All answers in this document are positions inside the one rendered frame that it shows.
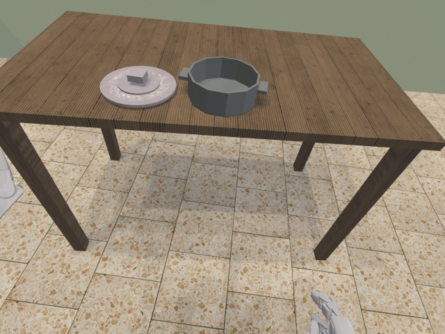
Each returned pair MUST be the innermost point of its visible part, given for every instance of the knob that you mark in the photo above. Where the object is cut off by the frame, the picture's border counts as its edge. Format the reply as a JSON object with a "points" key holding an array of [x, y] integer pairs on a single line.
{"points": [[137, 75]]}

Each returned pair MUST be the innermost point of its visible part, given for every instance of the robot left hand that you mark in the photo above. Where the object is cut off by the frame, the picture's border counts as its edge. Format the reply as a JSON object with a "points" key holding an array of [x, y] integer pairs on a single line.
{"points": [[9, 192]]}

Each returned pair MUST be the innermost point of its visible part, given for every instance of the table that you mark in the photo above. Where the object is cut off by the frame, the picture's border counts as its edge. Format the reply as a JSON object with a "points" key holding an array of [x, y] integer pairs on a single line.
{"points": [[321, 89]]}

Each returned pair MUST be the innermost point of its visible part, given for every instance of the pot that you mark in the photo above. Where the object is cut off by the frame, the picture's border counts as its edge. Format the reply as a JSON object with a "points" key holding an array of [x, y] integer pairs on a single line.
{"points": [[223, 86]]}

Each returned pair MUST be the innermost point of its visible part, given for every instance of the robot right hand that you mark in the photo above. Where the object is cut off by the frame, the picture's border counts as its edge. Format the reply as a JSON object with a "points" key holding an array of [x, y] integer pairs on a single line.
{"points": [[339, 324]]}

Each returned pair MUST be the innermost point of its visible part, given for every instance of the lid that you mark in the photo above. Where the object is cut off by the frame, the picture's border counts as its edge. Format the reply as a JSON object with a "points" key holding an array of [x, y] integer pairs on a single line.
{"points": [[158, 87]]}

